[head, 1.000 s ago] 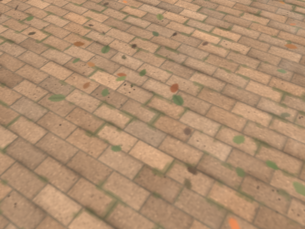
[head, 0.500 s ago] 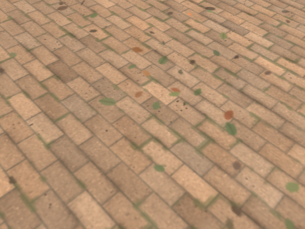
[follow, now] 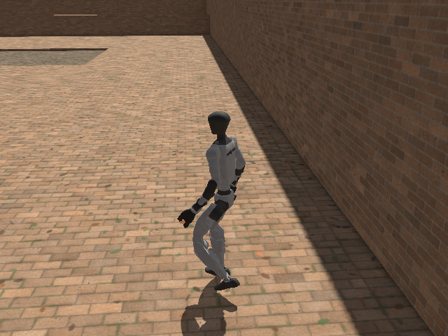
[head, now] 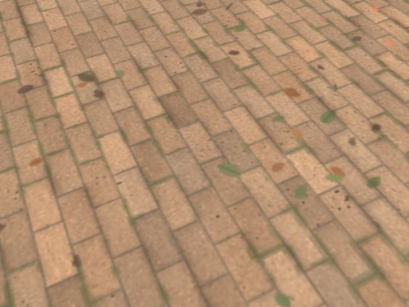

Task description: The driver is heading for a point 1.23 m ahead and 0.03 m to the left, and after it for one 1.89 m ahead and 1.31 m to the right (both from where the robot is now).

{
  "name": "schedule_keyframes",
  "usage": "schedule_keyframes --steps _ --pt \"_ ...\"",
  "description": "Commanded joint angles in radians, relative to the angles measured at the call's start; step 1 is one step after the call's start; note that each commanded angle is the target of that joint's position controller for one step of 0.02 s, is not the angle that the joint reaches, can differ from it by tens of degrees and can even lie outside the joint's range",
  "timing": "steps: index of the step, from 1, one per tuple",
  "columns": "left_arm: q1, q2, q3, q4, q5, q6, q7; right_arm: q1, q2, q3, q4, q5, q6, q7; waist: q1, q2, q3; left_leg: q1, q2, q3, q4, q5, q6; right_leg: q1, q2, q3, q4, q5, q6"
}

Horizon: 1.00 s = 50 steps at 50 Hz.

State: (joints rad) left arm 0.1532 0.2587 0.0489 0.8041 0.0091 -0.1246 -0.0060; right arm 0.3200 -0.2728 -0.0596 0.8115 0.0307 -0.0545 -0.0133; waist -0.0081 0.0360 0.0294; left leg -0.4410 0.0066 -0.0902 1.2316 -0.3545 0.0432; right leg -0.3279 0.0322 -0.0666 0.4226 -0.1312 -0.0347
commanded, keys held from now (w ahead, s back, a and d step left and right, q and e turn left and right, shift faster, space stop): w+q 0.36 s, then w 0.18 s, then w+e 0.46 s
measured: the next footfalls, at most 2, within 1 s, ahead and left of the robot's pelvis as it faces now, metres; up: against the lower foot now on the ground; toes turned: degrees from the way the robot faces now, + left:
left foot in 0.38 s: +0.34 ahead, +0.19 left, +0.00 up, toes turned +17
right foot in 0.96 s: +0.71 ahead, +0.07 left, +0.00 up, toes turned +6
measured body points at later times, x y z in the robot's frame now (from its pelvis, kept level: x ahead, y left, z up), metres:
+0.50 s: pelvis +0.26 +0.10 -0.01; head +0.30 +0.12 +0.44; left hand +0.27 +0.39 -0.14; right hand +0.48 -0.11 -0.10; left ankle +0.30 +0.18 -0.74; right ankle +0.18 -0.09 -0.63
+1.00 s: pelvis +0.55 +0.12 -0.02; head +0.59 +0.13 +0.42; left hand +0.71 +0.40 -0.12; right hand +0.64 -0.15 -0.15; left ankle +0.32 +0.19 -0.69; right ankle +0.67 +0.07 -0.74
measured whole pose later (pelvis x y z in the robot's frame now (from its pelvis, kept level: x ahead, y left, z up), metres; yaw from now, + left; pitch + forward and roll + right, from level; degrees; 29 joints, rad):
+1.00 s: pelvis +0.55 +0.12 -0.02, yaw +7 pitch +3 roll +0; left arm 0.10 0.27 0.05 0.71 -0.02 -0.08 -0.06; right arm 0.32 -0.28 -0.06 0.81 -0.01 -0.05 -0.03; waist -0.02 -0.01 0.03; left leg -0.05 0.02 0.11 0.78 -0.47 0.00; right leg -0.55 0.05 -0.06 0.62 -0.15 -0.11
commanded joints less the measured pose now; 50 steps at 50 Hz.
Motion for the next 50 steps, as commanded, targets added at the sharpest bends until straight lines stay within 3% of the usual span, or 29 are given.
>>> schedule_keyframes --steps 1,5,10,13,15,17,18,19,20,21,22,23,24,25,26,28,31,37,42,44,45,46,47,48,49,50 --pt "0.032 0.085 0.024 -0.020 0.000 -0.014 -0.005 0.032 -0.034 -0.015 -0.083 0.005 0.006 0.005 0.001 -0.112 -0.048 -0.181 0.122 -0.026 -0.004 0.057 -0.002 0.167 -0.284 0.261 -0.267 0.024 -0.169" --pt "0.056 0.139 0.044 0.009 -0.006 -0.019 -0.004 -0.058 -0.031 -0.010 -0.145 -0.009 0.017 0.006 0.006 -0.080 -0.011 -0.279 0.146 -0.026 -0.139 0.169 -0.018 0.180 -0.307 0.142 -0.307 0.135 -0.193" --pt "0.085 0.175 0.050 0.020 -0.010 0.002 0.003 -0.212 -0.025 0.000 -0.200 -0.007 -0.001 0.040 0.061 -0.076 0.012 -0.255 0.124 0.052 -0.416 0.388 -0.012 0.236 -0.276 -0.021 -0.282 0.185 -0.148" --pt "0.129 0.203 0.055 0.034 -0.024 0.020 0.004 -0.297 -0.028 0.002 -0.246 -0.003 0.003 0.059 0.090 -0.084 0.039 -0.250 0.109 0.095 -0.515 0.353 0.003 0.308 -0.303 -0.050 -0.261 0.159 -0.126" --pt "0.141 0.221 0.062 0.041 -0.034 0.035 0.006 -0.319 -0.043 -0.003 -0.273 -0.004 0.006 0.068 0.086 -0.093 0.049 -0.244 0.090 0.123 -0.556 0.265 0.028 0.369 -0.328 -0.068 -0.219 0.215 -0.108" --pt "0.128 0.247 0.069 0.037 -0.039 0.049 0.011 -0.264 -0.077 -0.022 -0.278 -0.009 0.010 0.070 0.036 -0.123 0.001 -0.126 0.025 0.180 -0.582 0.161 0.067 0.397 -0.328 -0.109 -0.079 0.522 -0.085" --pt "0.110 0.253 0.070 0.031 -0.040 0.059 0.015 -0.147 -0.111 -0.044 -0.252 -0.009 0.012 0.067 -0.038 -0.120 -0.065 0.032 -0.030 0.215 -0.629 0.173 0.096 0.376 -0.303 -0.146 0.093 0.672 -0.065" --pt "0.130 0.218 0.056 0.028 -0.033 0.063 0.020 0.041 -0.172 -0.081 -0.196 -0.008 0.015 0.054 -0.121 -0.080 -0.163 0.321 -0.072 0.198 -0.667 0.216 0.135 0.241 -0.260 -0.165 0.336 0.658 -0.033" --pt "0.169 0.113 0.018 0.001 0.017 0.053 0.014 0.155 -0.270 -0.104 -0.176 -0.004 0.022 0.030 -0.119 0.153 -0.246 0.615 0.170 -0.154 -0.675 0.290 0.205 -0.075 -0.188 -0.164 0.687 0.005 0.012" --pt "0.217 0.066 -0.006 -0.046 -0.004 0.013 -0.002 0.122 -0.313 -0.095 -0.212 -0.009 0.005 0.038 -0.044 0.289 -0.420 0.840 0.365 -0.725 -0.887 0.055 0.397 -0.394 -0.015 0.038 0.963 -0.475 0.040" --pt "0.102 0.179 0.022 -0.040 -0.050 -0.011 -0.013 0.140 -0.206 -0.068 -0.195 -0.017 -0.007 0.050 -0.113 0.099 -0.369 0.801 0.348 -0.654 -0.948 0.057 0.330 -0.491 -0.070 0.143 1.008 -0.393 0.022" --pt "0.056 0.175 0.022 -0.059 -0.065 -0.019 -0.016 0.098 -0.178 -0.058 -0.188 -0.021 -0.015 0.051 -0.089 0.085 -0.239 0.677 0.319 -0.493 -0.933 0.147 0.289 -0.517 -0.108 0.124 0.959 -0.307 0.003" --pt "0.045 0.159 0.018 -0.048 -0.045 -0.015 -0.006 0.013 -0.146 -0.046 -0.200 -0.018 -0.019 0.051 -0.045 -0.018 -0.170 0.519 0.277 -0.366 -0.927 0.269 0.252 -0.454 -0.159 0.124 0.885 -0.226 0.004" --pt "0.050 0.159 0.023 -0.040 -0.026 -0.006 0.000 -0.048 -0.112 -0.034 -0.209 -0.023 -0.022 0.050 -0.008 -0.010 -0.135 0.405 0.235 -0.276 -0.942 0.359 0.233 -0.384 -0.188 0.129 0.813 -0.181 0.009" --pt "0.078 0.153 0.024 -0.033 -0.023 0.009 -0.003 -0.073 -0.099 -0.028 -0.213 -0.031 -0.026 0.048 0.019 0.012 -0.126 0.338 0.211 -0.232 -0.971 0.393 0.224 -0.321 -0.203 0.134 0.785 -0.148 0.014" --pt "0.111 0.125 0.023 -0.017 -0.021 0.033 -0.004 -0.074 -0.105 -0.029 -0.197 -0.030 -0.041 0.044 0.040 0.008 -0.117 0.295 0.196 -0.158 -1.014 0.480 0.230 -0.294 -0.198 0.118 0.736 -0.102 0.032" --pt "0.047 0.101 0.019 -0.030 -0.018 0.051 0.000 -0.032 -0.116 -0.032 -0.158 -0.035 -0.052 0.030 0.021 0.002 -0.058 0.303 0.189 -0.059 -1.057 0.539 0.214 -0.378 -0.196 0.118 0.623 0.034 0.054" --pt "-0.090 0.068 0.008 -0.068 -0.032 0.043 -0.021 0.010 -0.127 -0.031 -0.101 -0.042 -0.054 0.012 -0.046 0.019 0.021 0.368 0.180 0.084 -1.106 0.441 0.141 -0.395 -0.133 0.113 0.310 0.296 0.031" --pt "-0.177 0.054 -0.001 -0.128 -0.029 0.034 -0.056 0.047 -0.136 -0.037 -0.051 -0.032 -0.036 0.004 -0.080 0.008 0.064 0.539 0.240 0.139 -1.049 0.537 0.128 -0.465 -0.102 0.080 0.190 0.212 -0.009" --pt "-0.175 0.059 0.000 -0.150 -0.029 0.032 -0.072 0.029 -0.151 -0.041 -0.049 -0.028 -0.022 -0.005 -0.061 0.022 0.047 0.581 0.253 0.164 -0.977 0.720 0.110 -0.433 -0.077 0.038 0.171 0.116 -0.036" --pt "-0.150 0.073 0.006 -0.155 -0.028 0.034 -0.075 0.012 -0.168 -0.044 -0.055 -0.028 -0.015 -0.011 -0.041 0.043 0.015 0.588 0.249 0.181 -0.915 0.902 0.097 -0.371 -0.046 0.002 0.173 0.062 -0.054" --pt "-0.101 0.095 0.017 -0.153 -0.027 0.038 -0.074 0.003 -0.185 -0.048 -0.061 -0.027 -0.007 -0.018 -0.013 0.070 -0.034 0.594 0.243 0.195 -0.828 1.092 0.083 -0.286 -0.007 -0.033 0.186 0.007 -0.074" --pt "0.010 0.132 0.037 -0.134 -0.027 0.042 -0.070 -0.010 -0.196 -0.049 -0.065 -0.027 0.002 -0.024 0.049 0.077 -0.101 0.568 0.227 0.216 -0.674 1.208 0.065 -0.137 0.033 -0.052 0.176 -0.011 -0.100" --pt "0.165 0.186 0.065 -0.105 -0.028 0.045 -0.057 -0.024 -0.195 -0.044 -0.073 -0.024 0.003 -0.029 0.135 0.043 -0.181 0.438 0.186 0.241 -0.444 1.125 0.029 0.117 0.042 -0.010 0.117 0.061 -0.142" --pt "0.291 0.291 0.092 -0.093 -0.026 0.055 -0.035 0.038 -0.127 -0.018 -0.099 -0.054 -0.016 -0.026 0.141 -0.154 -0.305 0.131 0.096 0.245 -0.085 0.584 -0.019 0.462 -0.185 0.319 0.143 0.139 -0.244" --pt "0.279 0.297 0.086 -0.106 -0.031 0.046 -0.039 0.107 -0.035 0.016 -0.126 -0.054 -0.052 0.000 0.066 -0.307 -0.450 -0.232 -0.109 0.061 0.209 -0.223 -0.064 0.745 -0.377 0.894 -0.030 -0.057 -0.432"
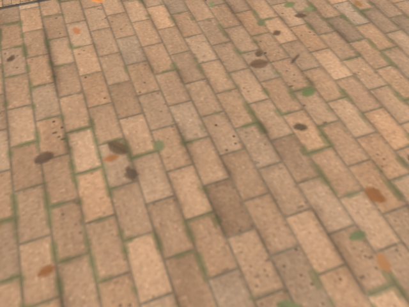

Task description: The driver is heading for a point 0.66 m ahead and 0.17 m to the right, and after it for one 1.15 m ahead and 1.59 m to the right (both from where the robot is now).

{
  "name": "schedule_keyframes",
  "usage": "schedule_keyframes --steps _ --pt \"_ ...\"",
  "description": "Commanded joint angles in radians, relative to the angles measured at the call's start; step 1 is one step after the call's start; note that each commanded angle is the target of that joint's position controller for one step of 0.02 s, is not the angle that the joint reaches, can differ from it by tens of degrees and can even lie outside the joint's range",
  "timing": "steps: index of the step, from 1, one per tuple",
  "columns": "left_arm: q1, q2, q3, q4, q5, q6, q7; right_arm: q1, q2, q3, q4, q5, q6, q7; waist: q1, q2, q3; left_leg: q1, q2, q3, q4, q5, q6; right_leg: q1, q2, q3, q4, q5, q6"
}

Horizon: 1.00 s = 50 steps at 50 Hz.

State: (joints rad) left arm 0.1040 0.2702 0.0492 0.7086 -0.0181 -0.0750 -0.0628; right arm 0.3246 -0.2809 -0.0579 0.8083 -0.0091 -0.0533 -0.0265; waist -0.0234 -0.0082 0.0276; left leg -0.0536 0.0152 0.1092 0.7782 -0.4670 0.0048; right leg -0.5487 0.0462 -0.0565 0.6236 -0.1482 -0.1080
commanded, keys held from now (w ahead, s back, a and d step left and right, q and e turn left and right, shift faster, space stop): w+e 0.28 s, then e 0.70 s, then w+e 0.02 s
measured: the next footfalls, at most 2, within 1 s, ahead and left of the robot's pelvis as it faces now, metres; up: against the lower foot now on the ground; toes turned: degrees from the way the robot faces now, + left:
left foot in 0.42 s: +0.45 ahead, +0.08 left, +0.00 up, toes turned -20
right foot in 0.88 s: +0.32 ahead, -0.15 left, +0.00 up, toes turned -34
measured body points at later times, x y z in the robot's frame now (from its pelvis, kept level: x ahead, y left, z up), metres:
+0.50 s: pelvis +0.27 +0.02 +0.01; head +0.31 +0.01 +0.46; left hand +0.43 +0.27 -0.10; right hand +0.42 -0.28 -0.06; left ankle +0.41 +0.09 -0.71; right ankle +0.12 -0.07 -0.66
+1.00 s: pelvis +0.32 -0.03 +0.02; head +0.33 -0.08 +0.47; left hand +0.61 +0.10 -0.04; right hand +0.28 -0.36 -0.09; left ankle +0.40 +0.10 -0.64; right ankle +0.29 -0.12 -0.71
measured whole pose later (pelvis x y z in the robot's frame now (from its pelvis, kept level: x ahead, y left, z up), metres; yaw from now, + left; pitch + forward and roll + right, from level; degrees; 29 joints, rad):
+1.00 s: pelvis +0.32 -0.03 +0.02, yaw -36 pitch +2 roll +2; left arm 0.21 0.30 0.07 0.58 0.00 0.03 0.00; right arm 0.11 -0.32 -0.08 0.74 -0.01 0.01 -0.02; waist 0.00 0.04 0.04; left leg -0.53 0.03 0.01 1.07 -0.47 -0.05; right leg -0.35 0.02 0.03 0.54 -0.24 -0.04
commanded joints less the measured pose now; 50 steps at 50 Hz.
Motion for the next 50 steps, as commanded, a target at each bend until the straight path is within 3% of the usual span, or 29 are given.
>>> schedule_keyframes --steps 1,2,3,4,5,7,9,13,17,20,21,22,23,24,25,26,27,29,33,38,40,42,43,44,45,46,47,48,50 --pt "0.335 0.209 0.069 -0.011 -0.001 -0.002 0.021 -0.012 -0.123 -0.005 -0.135 0.024 -0.086 0.032 0.152 -0.138 -0.408 -0.726 -0.047 -0.266 0.699 -0.059 0.007 0.952 -0.358 0.832 -0.300 -0.146 -0.293" --pt "0.281 0.171 0.058 -0.020 0.000 -0.002 0.026 -0.097 -0.134 -0.005 -0.168 0.047 -0.099 0.039 0.138 -0.074 -0.258 -0.761 -0.003 -0.242 0.635 0.029 0.026 0.810 -0.325 0.682 -0.313 -0.122 -0.244" --pt "0.211 0.152 0.050 -0.037 -0.002 -0.002 0.026 -0.126 -0.121 -0.002 -0.174 0.029 -0.102 0.033 0.088 0.037 -0.151 -0.727 0.039 -0.223 0.539 0.084 0.025 0.633 -0.285 0.576 -0.329 -0.014 -0.216" --pt "0.159 0.128 0.042 -0.055 0.003 -0.002 0.028 -0.125 -0.132 -0.012 -0.175 0.005 -0.096 0.025 0.050 0.043 -0.111 -0.660 0.068 -0.217 0.455 0.120 0.014 0.512 -0.253 0.507 -0.346 0.091 -0.204" --pt "0.134 0.121 0.038 -0.072 0.012 -0.001 0.031 -0.103 -0.130 -0.016 -0.177 -0.002 -0.082 0.024 0.020 0.015 -0.092 -0.601 0.083 -0.216 0.423 0.137 0.003 0.430 -0.225 0.470 -0.370 0.148 -0.203" --pt "0.124 0.132 0.042 -0.075 0.009 -0.003 0.039 -0.070 -0.107 -0.013 -0.174 -0.010 -0.061 0.018 -0.004 -0.014 -0.076 -0.569 0.090 -0.191 0.343 0.157 -0.029 0.342 -0.198 0.408 -0.392 0.250 -0.209" --pt "0.145 0.158 0.049 -0.066 0.007 -0.005 0.051 -0.111 -0.086 -0.005 -0.190 -0.015 -0.048 0.011 0.003 -0.019 -0.056 -0.569 0.080 -0.167 0.233 0.229 -0.061 0.283 -0.171 0.346 -0.396 0.319 -0.201" --pt "0.199 0.169 0.053 -0.045 -0.009 0.013 0.070 -0.264 -0.048 0.012 -0.220 -0.008 -0.054 0.016 0.069 -0.063 -0.054 -0.499 0.020 -0.150 -0.083 0.489 -0.077 0.259 -0.101 0.291 -0.355 0.222 -0.128" --pt "0.257 0.172 0.055 -0.025 -0.011 0.041 0.082 -0.344 -0.082 -0.002 -0.243 0.002 -0.070 0.032 0.098 -0.094 -0.062 -0.444 -0.048 -0.161 -0.255 0.510 -0.063 0.346 -0.115 0.380 -0.237 0.263 -0.087" --pt "0.203 0.159 0.055 -0.050 -0.007 0.060 0.094 -0.257 -0.114 -0.024 -0.223 -0.001 -0.083 0.037 0.033 -0.130 -0.100 -0.335 -0.057 -0.173 -0.357 0.499 -0.011 0.413 -0.109 0.455 -0.090 0.313 -0.030" --pt "0.173 0.133 0.047 -0.071 -0.004 0.058 0.093 -0.186 -0.138 -0.032 -0.213 -0.014 -0.089 0.031 -0.008 -0.118 -0.152 -0.191 -0.003 -0.187 -0.393 0.619 0.028 0.375 -0.062 0.427 0.026 0.315 0.013" --pt "0.161 0.076 0.027 -0.109 0.015 0.053 0.093 -0.061 -0.206 -0.046 -0.209 -0.036 -0.087 0.020 -0.052 0.009 -0.299 0.084 0.207 -0.352 -0.326 0.923 0.106 0.234 0.004 0.341 0.300 0.058 0.065" --pt "0.382 0.037 0.010 -0.104 0.005 0.045 0.082 -0.024 -0.227 -0.050 -0.188 -0.040 -0.065 0.023 0.038 0.326 -0.462 0.390 0.475 -0.700 -0.289 1.086 0.314 -0.045 0.118 0.265 0.569 -0.611 0.116" --pt "0.408 0.156 0.031 -0.069 -0.004 0.052 0.079 -0.048 -0.166 -0.044 -0.205 -0.008 -0.046 0.023 0.022 0.237 -0.451 0.328 0.472 -0.751 -0.320 0.829 0.308 -0.113 0.014 0.262 0.697 -0.533 0.142" --pt "0.285 0.203 0.049 -0.083 -0.009 0.069 0.082 -0.085 -0.105 -0.027 -0.224 -0.004 -0.031 0.013 -0.015 0.156 -0.317 0.220 0.397 -0.597 -0.344 0.713 0.258 -0.160 -0.013 0.219 0.738 -0.448 0.166" --pt "0.220 0.195 0.052 -0.099 -0.007 0.087 0.088 -0.136 -0.085 -0.016 -0.224 -0.007 -0.014 0.008 -0.006 0.092 -0.233 0.097 0.338 -0.490 -0.372 0.657 0.226 -0.159 -0.041 0.183 0.722 -0.387 0.180" --pt "0.194 0.186 0.056 -0.111 -0.003 0.103 0.092 -0.176 -0.078 -0.011 -0.222 -0.007 -0.004 0.007 0.011 0.096 -0.158 -0.020 0.296 -0.418 -0.400 0.622 0.215 -0.142 -0.066 0.171 0.689 -0.357 0.186" --pt "0.221 0.123 0.045 -0.113 -0.007 0.126 0.092 -0.216 -0.101 -0.018 -0.208 -0.020 0.001 0.006 0.046 0.149 -0.090 -0.198 0.229 -0.282 -0.473 0.595 0.203 -0.034 -0.073 0.114 0.598 -0.309 0.187" --pt "0.179 0.090 0.035 -0.136 0.008 0.126 0.088 -0.226 -0.134 -0.035 -0.179 -0.012 0.004 0.003 0.039 0.142 -0.145 -0.158 0.275 -0.199 -0.486 0.705 0.243 0.013 -0.104 0.091 0.420 -0.223 0.182" --pt "0.105 0.107 0.041 -0.165 0.005 0.134 0.064 -0.246 -0.169 -0.048 -0.157 0.006 0.029 0.004 0.019 0.153 -0.139 -0.166 0.296 -0.125 -0.494 0.522 0.223 0.121 -0.108 0.046 0.219 -0.148 0.147" --pt "0.086 0.115 0.048 -0.181 0.005 0.137 0.055 -0.233 -0.182 -0.053 -0.143 0.016 0.034 0.009 0.013 0.158 -0.126 -0.137 0.313 -0.120 -0.470 0.485 0.204 0.146 -0.099 0.027 0.134 -0.162 0.122" --pt "0.115 0.108 0.054 -0.176 0.006 0.134 0.047 -0.240 -0.186 -0.056 -0.130 0.033 0.040 0.009 0.039 0.147 -0.124 -0.130 0.301 -0.089 -0.400 0.444 0.158 0.227 -0.069 -0.010 -0.033 -0.089 0.086" --pt "0.142 0.121 0.064 -0.165 0.009 0.132 0.050 -0.214 -0.164 -0.051 -0.116 0.036 0.043 0.009 0.043 0.122 -0.126 -0.161 0.270 -0.055 -0.333 0.388 0.113 0.304 -0.044 -0.010 -0.111 -0.034 0.059" --pt "0.181 0.180 0.084 -0.162 0.011 0.128 0.061 -0.164 -0.123 -0.043 -0.098 0.021 0.047 0.012 0.042 -0.006 -0.123 -0.269 0.202 0.018 -0.171 0.269 0.034 0.423 -0.111 0.118 -0.207 0.160 0.011" --pt "0.192 0.295 0.104 -0.194 0.016 0.124 0.081 -0.164 -0.066 -0.020 -0.140 -0.033 0.048 0.019 0.008 -0.325 -0.112 -0.574 0.051 0.087 0.173 -0.169 -0.073 0.566 -0.373 0.491 -0.223 0.507 -0.131" --pt "0.217 0.293 0.099 -0.202 0.047 0.103 0.071 -0.260 -0.109 -0.033 -0.170 -0.020 0.042 0.010 0.090 -0.262 -0.167 -0.650 -0.011 -0.103 0.358 -0.221 -0.079 0.496 -0.439 0.594 -0.270 0.468 -0.267" --pt "0.191 0.263 0.089 -0.195 0.051 0.083 0.065 -0.283 -0.137 -0.043 -0.169 0.007 0.044 0.005 0.078 -0.171 -0.142 -0.666 0.008 -0.150 0.418 -0.141 -0.065 0.477 -0.384 0.509 -0.278 0.405 -0.233" --pt "0.134 0.233 0.082 -0.194 0.032 0.074 0.069 -0.264 -0.141 -0.048 -0.156 0.012 0.047 -0.001 0.044 -0.129 -0.121 -0.673 0.023 -0.165 0.404 -0.049 -0.055 0.459 -0.330 0.439 -0.266 0.358 -0.173" --pt "0.083 0.186 0.064 -0.200 0.004 0.081 0.080 -0.230 -0.143 -0.053 -0.133 -0.006 0.050 -0.007 0.014 -0.101 -0.143 -0.628 0.029 -0.164 0.370 0.064 -0.061 0.424 -0.266 0.379 -0.271 0.250 -0.120"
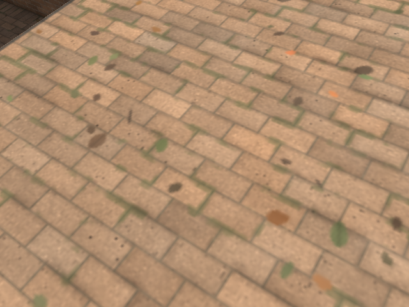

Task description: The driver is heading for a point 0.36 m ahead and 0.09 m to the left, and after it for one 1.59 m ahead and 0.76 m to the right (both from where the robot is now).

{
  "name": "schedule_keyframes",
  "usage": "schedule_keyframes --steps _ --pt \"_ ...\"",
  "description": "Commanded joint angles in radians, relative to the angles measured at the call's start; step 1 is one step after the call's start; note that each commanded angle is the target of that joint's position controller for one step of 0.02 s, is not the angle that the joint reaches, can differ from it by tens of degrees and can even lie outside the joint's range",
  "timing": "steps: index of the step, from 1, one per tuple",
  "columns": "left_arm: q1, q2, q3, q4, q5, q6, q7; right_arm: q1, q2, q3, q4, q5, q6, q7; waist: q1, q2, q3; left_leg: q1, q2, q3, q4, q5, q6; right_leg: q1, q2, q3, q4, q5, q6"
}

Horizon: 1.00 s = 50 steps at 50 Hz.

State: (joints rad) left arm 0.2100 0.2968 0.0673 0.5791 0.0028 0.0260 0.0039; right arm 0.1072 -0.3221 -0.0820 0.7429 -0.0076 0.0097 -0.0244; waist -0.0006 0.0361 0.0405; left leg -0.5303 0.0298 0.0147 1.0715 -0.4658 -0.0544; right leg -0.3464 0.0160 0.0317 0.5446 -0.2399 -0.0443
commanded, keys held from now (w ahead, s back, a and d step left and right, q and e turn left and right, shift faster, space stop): w+e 0.10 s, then w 0.12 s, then w+q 0.24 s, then e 0.54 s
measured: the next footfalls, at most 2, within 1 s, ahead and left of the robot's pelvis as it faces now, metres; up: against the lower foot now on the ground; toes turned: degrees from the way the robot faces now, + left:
left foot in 0.34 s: +0.14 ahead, +0.13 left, +0.00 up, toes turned -7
right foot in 0.76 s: +0.39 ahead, -0.10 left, +0.00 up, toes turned -7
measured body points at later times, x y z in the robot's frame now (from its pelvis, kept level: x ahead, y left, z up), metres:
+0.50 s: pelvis +0.13 +0.03 +0.01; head +0.14 +0.05 +0.46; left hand +0.30 +0.29 -0.09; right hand +0.18 -0.24 -0.10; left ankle +0.10 +0.13 -0.74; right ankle +0.10 -0.10 -0.67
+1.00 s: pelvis +0.28 +0.00 +0.00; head +0.32 -0.03 +0.44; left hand +0.49 +0.23 -0.09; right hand +0.37 -0.31 -0.11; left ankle +0.34 +0.15 -0.68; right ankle +0.35 -0.10 -0.74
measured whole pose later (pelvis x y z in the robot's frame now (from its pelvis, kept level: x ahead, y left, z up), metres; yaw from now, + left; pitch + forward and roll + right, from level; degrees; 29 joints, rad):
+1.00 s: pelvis +0.28 +0.00 +0.00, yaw -14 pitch +3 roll +1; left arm 0.18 0.30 0.06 0.61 0.01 0.00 0.00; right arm 0.14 -0.31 -0.04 0.70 -0.01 0.00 -0.03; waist 0.02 0.02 0.06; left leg -0.56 0.01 -0.08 0.99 -0.40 -0.06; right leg -0.41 0.11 0.09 0.45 -0.08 -0.07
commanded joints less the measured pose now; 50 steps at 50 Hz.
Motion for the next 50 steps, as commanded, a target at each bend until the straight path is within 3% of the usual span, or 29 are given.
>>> schedule_keyframes --steps 1,3,4,8,12,14,16,17,18,19,20,21,23,26,29,33,35,37,38,39,40,41,42,43,44,45,47,50 --pt "-0.012 0.150 0.041 -0.071 -0.016 -0.018 0.018 -0.003 -0.094 -0.028 -0.066 -0.005 -0.017 -0.001 -0.011 -0.157 -0.171 -0.127 0.005 -0.061 0.061 0.113 -0.002 0.212 -0.214 0.296 -0.218 0.188 -0.181" --pt "0.016 0.145 0.039 -0.069 -0.013 -0.023 0.022 -0.029 -0.077 -0.024 -0.072 0.011 -0.028 0.014 0.010 -0.172 -0.148 -0.137 -0.005 -0.061 -0.060 0.174 0.003 0.220 -0.197 0.339 -0.281 -0.124 -0.186" --pt "0.028 0.152 0.041 -0.065 -0.012 -0.027 0.024 -0.057 -0.073 -0.022 -0.079 0.014 -0.036 0.019 0.020 -0.182 -0.120 -0.135 -0.013 -0.064 -0.139 0.182 0.003 0.217 -0.198 0.362 -0.301 -0.182 -0.189" --pt "0.060 0.166 0.045 -0.040 -0.011 -0.042 0.027 -0.083 -0.053 -0.010 -0.072 0.014 -0.073 0.042 0.045 -0.198 -0.098 -0.036 -0.022 -0.061 -0.370 0.204 0.015 0.209 -0.198 0.357 -0.295 -0.160 -0.186" --pt "0.092 0.165 0.038 -0.013 -0.013 -0.050 0.008 -0.080 -0.052 -0.002 -0.071 0.024 -0.097 0.060 0.060 -0.191 -0.066 0.079 -0.025 -0.029 -0.473 0.187 0.047 0.144 -0.209 0.385 -0.289 -0.222 -0.189" --pt "0.082 0.159 0.032 -0.007 -0.015 -0.052 -0.001 -0.047 -0.050 0.002 -0.061 0.030 -0.106 0.065 0.039 -0.178 -0.052 0.158 -0.024 -0.007 -0.543 0.227 0.081 0.106 -0.207 0.377 -0.268 -0.249 -0.174" --pt "0.082 0.127 0.018 0.001 -0.007 -0.054 -0.005 0.033 -0.049 0.002 -0.030 0.028 -0.110 0.064 0.000 -0.155 -0.063 0.297 -0.037 -0.001 -0.593 0.235 0.111 0.047 -0.172 0.339 -0.209 -0.258 -0.141" --pt "0.070 0.093 0.006 -0.002 0.000 -0.059 -0.004 0.100 -0.062 0.000 -0.013 0.025 -0.113 0.060 -0.028 -0.131 -0.077 0.378 0.003 -0.059 -0.603 0.207 0.135 -0.001 -0.143 0.298 -0.129 -0.244 -0.111" --pt "0.044 0.036 -0.011 -0.019 0.009 -0.068 -0.003 0.196 -0.109 -0.007 0.007 0.020 -0.115 0.054 -0.051 0.011 -0.087 0.469 0.138 -0.250 -0.691 0.141 0.190 -0.103 -0.059 0.168 0.116 -0.203 -0.053" --pt "0.039 0.055 -0.003 -0.070 -0.010 -0.088 0.001 0.254 -0.225 -0.039 0.024 0.014 -0.108 0.060 -0.037 0.261 -0.061 0.584 0.290 -0.622 -0.820 -0.083 0.340 -0.363 0.045 0.004 0.338 -0.248 0.007" --pt "-0.024 0.132 0.014 -0.073 -0.023 -0.106 0.008 0.287 -0.176 -0.029 0.016 0.018 -0.111 0.065 -0.089 0.206 0.002 0.607 0.342 -0.767 -0.875 -0.158 0.393 -0.522 0.011 0.049 0.504 -0.339 0.021" --pt "-0.039 0.141 0.019 -0.069 -0.031 -0.119 0.004 0.273 -0.137 -0.016 0.007 0.019 -0.114 0.062 -0.076 0.134 0.022 0.615 0.316 -0.708 -0.862 -0.126 0.369 -0.566 -0.026 0.076 0.564 -0.254 0.014" --pt "-0.063 0.107 0.013 -0.061 -0.006 -0.134 -0.005 0.245 -0.114 -0.008 -0.014 0.018 -0.106 0.052 -0.064 0.060 0.013 0.607 0.243 -0.571 -0.858 0.065 0.333 -0.568 -0.054 0.059 0.540 -0.121 0.023" --pt "-0.062 0.062 0.004 -0.035 0.008 -0.127 -0.017 0.193 -0.086 0.009 -0.027 0.009 -0.085 0.028 -0.034 0.079 -0.024 0.530 0.164 -0.308 -0.829 0.658 0.275 -0.421 -0.058 -0.010 0.404 -0.026 0.069" --pt "-0.111 -0.004 -0.021 -0.025 -0.002 -0.112 -0.023 0.208 -0.100 0.010 0.000 0.008 -0.068 0.011 -0.052 0.079 -0.057 0.443 0.108 -0.131 -0.798 0.907 0.224 -0.247 -0.032 -0.063 0.219 0.119 0.081" --pt "-0.157 0.029 -0.012 -0.024 -0.016 -0.102 -0.040 0.234 -0.123 0.008 0.029 0.011 -0.062 0.007 -0.068 0.083 -0.057 0.434 0.139 -0.095 -0.781 0.856 0.209 -0.136 -0.014 -0.049 0.063 0.275 0.045" --pt "-0.149 0.068 0.004 -0.032 -0.012 -0.100 -0.049 0.203 -0.141 0.000 0.025 0.021 -0.057 0.002 -0.042 0.081 -0.060 0.461 0.163 -0.093 -0.720 0.887 0.199 -0.111 -0.007 -0.039 0.029 0.220 0.013" --pt "-0.037 0.110 0.029 -0.005 -0.004 -0.099 -0.051 0.167 -0.144 -0.004 0.012 0.029 -0.048 -0.009 0.024 0.056 -0.110 0.470 0.137 -0.066 -0.554 0.979 0.169 0.023 0.033 -0.064 -0.053 0.225 -0.027" --pt "0.039 0.147 0.045 0.009 -0.001 -0.098 -0.043 0.181 -0.127 0.001 0.005 0.021 -0.047 -0.013 0.059 0.007 -0.156 0.416 0.086 -0.029 -0.385 0.917 0.130 0.155 0.018 -0.032 -0.098 0.349 -0.062" --pt "0.124 0.233 0.060 -0.001 0.006 -0.092 -0.028 0.223 -0.077 0.019 -0.030 -0.021 -0.053 -0.012 0.057 -0.187 -0.276 0.197 0.000 0.020 -0.050 0.467 0.072 0.418 -0.214 0.261 -0.054 0.732 -0.166" --pt "0.097 0.236 0.047 -0.020 0.015 -0.087 -0.026 0.333 -0.026 0.044 -0.033 -0.026 -0.060 0.004 -0.008 -0.331 -0.413 -0.058 -0.136 -0.056 0.212 -0.229 0.029 0.609 -0.424 0.624 -0.093 0.807 -0.364" --pt "0.077 0.161 0.038 -0.035 -0.002 -0.074 -0.024 0.282 -0.122 0.022 -0.021 -0.008 -0.057 0.015 0.041 -0.182 -0.402 -0.085 -0.076 -0.140 0.276 -0.161 0.026 0.530 -0.362 0.587 -0.145 0.538 -0.330" --pt "0.017 0.138 0.030 -0.041 -0.008 -0.066 -0.019 0.195 -0.126 0.018 -0.045 0.014 -0.048 0.016 0.036 -0.135 -0.273 -0.130 -0.046 -0.121 0.270 -0.083 0.026 0.412 -0.308 0.480 -0.173 0.393 -0.282" --pt "-0.016 0.126 0.026 -0.042 -0.014 -0.057 -0.016 0.158 -0.115 0.018 -0.050 0.010 -0.036 0.009 0.020 -0.057 -0.201 -0.124 -0.014 -0.113 0.215 -0.026 0.020 0.286 -0.262 0.418 -0.205 0.289 -0.239" --pt "-0.048 0.129 0.025 -0.048 -0.012 -0.049 -0.013 0.138 -0.118 0.013 -0.060 0.001 -0.023 0.000 0.001 -0.053 -0.148 -0.087 0.004 -0.114 0.145 0.012 0.015 0.166 -0.231 0.384 -0.234 0.229 -0.219" --pt "-0.073 0.139 0.028 -0.052 -0.001 -0.043 -0.012 0.145 -0.108 0.013 -0.064 -0.001 -0.013 -0.002 -0.026 -0.089 -0.125 -0.021 0.003 -0.103 0.088 0.039 0.010 0.066 -0.193 0.352 -0.255 0.201 -0.206" --pt "-0.091 0.144 0.034 -0.054 0.009 -0.037 -0.006 0.168 -0.076 0.020 -0.059 -0.007 -0.009 -0.009 -0.039 -0.141 -0.130 0.042 -0.019 -0.077 -0.022 0.060 -0.007 -0.003 -0.150 0.305 -0.259 0.236 -0.207" --pt "-0.077 0.160 0.043 -0.048 0.000 -0.027 0.011 0.136 -0.063 0.024 -0.068 -0.010 -0.008 -0.016 -0.022 -0.144 -0.169 0.063 -0.028 -0.092 -0.138 0.108 -0.024 0.003 -0.140 0.323 -0.241 0.169 -0.206"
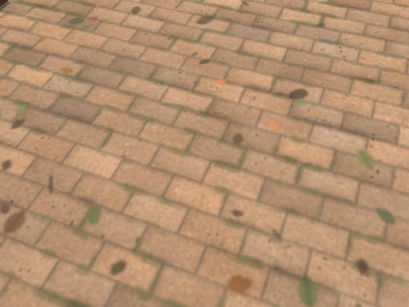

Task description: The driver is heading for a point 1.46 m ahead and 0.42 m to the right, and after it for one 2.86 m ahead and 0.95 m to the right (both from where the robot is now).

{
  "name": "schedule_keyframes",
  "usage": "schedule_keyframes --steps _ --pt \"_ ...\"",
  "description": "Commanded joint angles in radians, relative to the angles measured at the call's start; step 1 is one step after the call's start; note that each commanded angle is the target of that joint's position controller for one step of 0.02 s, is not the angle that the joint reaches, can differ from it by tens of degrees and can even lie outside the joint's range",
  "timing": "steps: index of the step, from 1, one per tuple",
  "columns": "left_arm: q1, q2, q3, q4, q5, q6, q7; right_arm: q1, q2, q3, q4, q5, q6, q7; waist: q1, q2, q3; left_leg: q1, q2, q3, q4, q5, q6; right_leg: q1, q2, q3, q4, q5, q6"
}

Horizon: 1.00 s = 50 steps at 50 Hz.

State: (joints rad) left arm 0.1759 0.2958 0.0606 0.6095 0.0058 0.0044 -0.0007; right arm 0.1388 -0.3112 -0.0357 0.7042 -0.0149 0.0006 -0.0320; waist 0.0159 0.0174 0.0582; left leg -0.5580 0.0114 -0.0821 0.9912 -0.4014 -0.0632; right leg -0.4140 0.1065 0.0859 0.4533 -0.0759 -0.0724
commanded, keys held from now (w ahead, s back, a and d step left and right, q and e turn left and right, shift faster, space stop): e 0.78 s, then w+e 0.04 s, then w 0.18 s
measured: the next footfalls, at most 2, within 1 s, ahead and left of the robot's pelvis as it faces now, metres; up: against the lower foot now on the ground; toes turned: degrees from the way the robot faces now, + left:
left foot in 0.20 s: +0.12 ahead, +0.15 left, +0.00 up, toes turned -12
right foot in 0.62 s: +0.02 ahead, -0.10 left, +0.00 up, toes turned -24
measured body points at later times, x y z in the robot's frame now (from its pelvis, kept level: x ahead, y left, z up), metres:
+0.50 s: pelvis +0.03 +0.04 +0.01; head +0.07 +0.04 +0.46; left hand +0.26 +0.26 -0.09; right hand +0.09 -0.26 -0.08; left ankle +0.08 +0.16 -0.73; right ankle -0.01 -0.09 -0.68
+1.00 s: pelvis +0.04 +0.00 +0.01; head +0.05 -0.02 +0.46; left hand +0.31 +0.16 -0.08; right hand +0.03 -0.32 -0.08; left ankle +0.14 +0.10 -0.71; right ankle -0.02 -0.08 -0.73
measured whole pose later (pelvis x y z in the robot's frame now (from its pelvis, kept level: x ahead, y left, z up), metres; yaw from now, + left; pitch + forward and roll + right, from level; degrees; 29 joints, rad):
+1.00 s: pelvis +0.04 +0.00 +0.01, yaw -33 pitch +2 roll +1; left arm 0.23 0.29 0.05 0.65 -0.01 0.00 0.01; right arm 0.17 -0.30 -0.07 0.70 0.01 -0.04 0.01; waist 0.03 0.01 -0.01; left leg -0.40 0.00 -0.02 0.67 -0.32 -0.04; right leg -0.24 0.08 0.14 0.46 -0.25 -0.06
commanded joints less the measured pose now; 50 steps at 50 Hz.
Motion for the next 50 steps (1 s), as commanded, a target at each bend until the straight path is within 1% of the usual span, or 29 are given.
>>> schedule_keyframes --steps 1,3,6,7,9,10,11,12,13,14,15,16,19,23,27,29,30,31,32,33,34,35,36,37,39,41,43,47,50 --pt "-0.044 0.164 0.052 -0.079 -0.006 0.000 0.020 0.087 -0.072 -0.022 -0.035 -0.001 0.001 -0.008 -0.031 -0.127 -0.188 0.099 -0.013 0.000 -0.091 0.064 -0.017 0.065 -0.224 0.282 -0.150 -0.057 -0.170" --pt "-0.042 0.169 0.055 -0.079 -0.007 0.011 0.026 0.054 -0.072 -0.024 -0.048 0.004 -0.002 -0.004 -0.019 -0.141 -0.182 0.118 -0.022 -0.007 -0.153 0.085 -0.016 0.056 -0.217 0.316 -0.150 -0.145 -0.158" --pt "-0.026 0.167 0.056 -0.076 -0.010 0.024 0.026 0.032 -0.076 -0.029 -0.062 0.012 -0.017 0.005 -0.004 -0.162 -0.179 0.150 -0.038 -0.010 -0.263 0.069 -0.002 0.095 -0.217 0.378 -0.124 -0.163 -0.143" --pt "-0.023 0.166 0.056 -0.076 -0.013 0.028 0.026 0.037 -0.076 -0.032 -0.063 0.015 -0.023 0.009 -0.007 -0.168 -0.179 0.174 -0.044 -0.008 -0.324 0.072 0.008 0.112 -0.215 0.397 -0.108 -0.148 -0.135" --pt "-0.029 0.154 0.052 -0.074 -0.027 0.039 0.029 0.092 -0.081 -0.043 -0.048 0.016 -0.032 0.015 -0.044 -0.162 -0.173 0.307 -0.038 0.011 -0.547 0.181 0.042 0.087 -0.173 0.394 -0.051 -0.149 -0.087" --pt "0.003 0.118 0.042 -0.072 -0.027 0.039 0.030 0.122 -0.140 -0.060 -0.049 0.002 -0.032 0.011 -0.039 -0.078 -0.187 0.420 0.106 -0.094 -0.621 0.197 0.096 -0.001 -0.117 0.334 0.058 -0.285 -0.032" --pt "-0.008 0.086 0.037 -0.107 -0.032 0.032 0.028 0.103 -0.234 -0.084 -0.044 -0.030 -0.019 0.008 -0.002 0.237 -0.124 0.436 0.305 -0.339 -0.689 0.283 0.236 -0.212 0.045 0.100 0.261 -0.460 0.033" --pt "0.007 0.162 0.059 -0.095 -0.012 0.017 0.026 0.068 -0.187 -0.076 -0.071 -0.047 -0.022 0.008 -0.020 0.258 -0.132 0.389 0.404 -0.447 -0.713 0.365 0.330 -0.234 0.014 0.071 0.517 -0.524 0.081" --pt "0.031 0.198 0.077 -0.067 -0.018 0.018 0.022 0.017 -0.135 -0.060 -0.095 -0.039 -0.023 0.001 0.001 0.173 -0.128 0.370 0.370 -0.363 -0.690 0.401 0.314 -0.221 -0.014 0.078 0.644 -0.465 0.100" --pt "0.063 0.185 0.079 -0.036 -0.023 0.029 0.025 -0.027 -0.104 -0.052 -0.105 -0.022 -0.022 -0.004 0.020 0.121 -0.114 0.362 0.302 -0.256 -0.669 0.411 0.267 -0.214 -0.024 0.059 0.702 -0.413 0.120" --pt "0.079 0.163 0.075 -0.022 -0.020 0.042 0.029 -0.044 -0.086 -0.048 -0.108 -0.004 -0.020 -0.008 0.018 0.110 -0.104 0.382 0.265 -0.192 -0.654 0.425 0.243 -0.235 -0.032 0.047 0.764 -0.363 0.139" --pt "0.081 0.134 0.067 -0.019 -0.022 0.050 0.028 -0.041 -0.079 -0.042 -0.109 0.002 -0.017 -0.011 0.011 0.107 -0.093 0.381 0.247 -0.140 -0.652 0.471 0.242 -0.240 -0.039 0.031 0.801 -0.341 0.154" --pt "-0.005 0.091 0.049 -0.059 -0.034 0.053 0.023 0.011 -0.090 -0.049 -0.098 -0.006 0.000 -0.018 -0.039 0.139 -0.084 0.451 0.225 -0.051 -0.660 0.494 0.259 -0.257 -0.072 -0.037 0.683 -0.290 0.181" --pt "-0.057 0.062 0.030 -0.096 -0.026 0.048 0.004 0.036 -0.145 -0.074 -0.086 0.001 0.013 -0.016 -0.071 0.171 -0.124 0.492 0.273 -0.011 -0.645 0.538 0.279 -0.143 -0.123 -0.081 0.465 -0.333 0.175" --pt "-0.034 0.088 0.040 -0.098 -0.028 0.056 -0.012 0.025 -0.172 -0.088 -0.075 0.024 0.011 0.000 -0.059 0.189 -0.133 0.466 0.304 0.019 -0.615 0.561 0.270 -0.006 -0.115 -0.137 0.272 -0.310 0.131" --pt "0.023 0.085 0.047 -0.080 -0.028 0.058 -0.018 0.001 -0.171 -0.090 -0.068 0.044 0.008 0.002 -0.015 0.171 -0.136 0.434 0.294 0.058 -0.546 0.534 0.225 0.109 -0.095 -0.165 0.069 -0.174 0.080" --pt "0.062 0.102 0.058 -0.063 -0.026 0.058 -0.013 0.035 -0.142 -0.084 -0.050 0.047 0.004 0.003 -0.002 0.129 -0.145 0.371 0.264 0.103 -0.472 0.462 0.170 0.223 -0.075 -0.152 -0.033 -0.078 0.047" --pt "0.105 0.175 0.081 -0.061 -0.028 0.054 -0.001 0.072 -0.094 -0.072 -0.044 0.021 0.000 0.009 -0.004 -0.051 -0.166 0.188 0.189 0.199 -0.270 0.244 0.076 0.408 -0.190 0.032 -0.077 0.183 -0.008" --pt "0.096 0.300 0.102 -0.089 -0.011 0.047 0.010 0.025 -0.037 -0.046 -0.113 -0.028 -0.004 0.011 -0.019 -0.364 -0.152 -0.130 0.036 0.226 -0.001 -0.254 -0.019 0.490 -0.459 0.411 -0.063 0.494 -0.203" --pt "0.130 0.244 0.088 -0.089 0.022 0.022 0.001 -0.072 -0.092 -0.063 -0.124 -0.011 -0.009 0.001 0.075 -0.245 -0.218 -0.147 0.016 0.056 0.170 -0.293 -0.020 0.430 -0.496 0.439 -0.093 0.426 -0.304" --pt "0.089 0.215 0.073 -0.077 0.023 0.005 0.001 -0.082 -0.113 -0.071 -0.122 0.012 -0.006 -0.001 0.044 -0.188 -0.175 -0.155 0.033 0.025 0.216 -0.215 -0.006 0.392 -0.439 0.348 -0.101 0.341 -0.262" --pt "0.028 0.190 0.068 -0.075 0.002 -0.001 0.007 -0.062 -0.113 -0.076 -0.104 0.013 -0.002 -0.007 0.012 -0.145 -0.143 -0.155 0.044 0.016 0.193 -0.124 -0.001 0.360 -0.376 0.283 -0.099 0.259 -0.202" --pt "-0.017 0.164 0.057 -0.080 -0.018 0.002 0.012 -0.050 -0.120 -0.080 -0.094 0.004 0.003 -0.015 -0.003 -0.135 -0.128 -0.153 0.048 0.010 0.165 -0.061 -0.005 0.341 -0.345 0.256 -0.098 0.238 -0.166" --pt "-0.043 0.156 0.050 -0.083 -0.022 0.006 0.019 -0.032 -0.118 -0.082 -0.088 -0.002 0.004 -0.015 -0.021 -0.145 -0.131 -0.107 0.035 0.016 0.172 -0.010 -0.014 0.298 -0.318 0.231 -0.097 0.276 -0.159" --pt "-0.045 0.151 0.046 -0.081 -0.011 0.013 0.027 -0.002 -0.097 -0.079 -0.079 0.004 0.000 -0.008 -0.032 -0.146 -0.158 -0.057 0.009 0.027 0.150 0.048 -0.026 0.278 -0.292 0.214 -0.096 0.280 -0.160" --pt "0.000 0.150 0.047 -0.066 -0.020 0.011 0.032 -0.010 -0.080 -0.071 -0.080 0.012 -0.005 0.001 -0.010 -0.143 -0.166 -0.057 0.002 0.033 0.013 0.094 -0.023 0.295 -0.266 0.244 -0.140 -0.063 -0.159" --pt "0.019 0.153 0.045 -0.055 -0.021 0.005 0.031 -0.043 -0.076 -0.065 -0.088 0.020 -0.016 0.014 0.014 -0.182 -0.131 -0.049 0.002 0.036 -0.115 0.114 -0.013 0.287 -0.274 0.299 -0.191 -0.348 -0.161" --pt "0.055 0.163 0.041 -0.021 -0.014 -0.013 0.021 -0.075 -0.071 -0.057 -0.100 0.026 -0.054 0.038 0.043 -0.183 -0.084 0.051 0.002 0.050 -0.299 0.085 0.018 0.243 -0.290 0.334 -0.202 -0.404 -0.163" --pt "0.069 0.171 0.037 -0.002 -0.017 -0.021 0.008 -0.057 -0.071 -0.055 -0.098 0.037 -0.079 0.051 0.037 -0.167 -0.048 0.153 -0.010 0.072 -0.390 0.071 0.055 0.178 -0.289 0.366 -0.196 -0.456 -0.165"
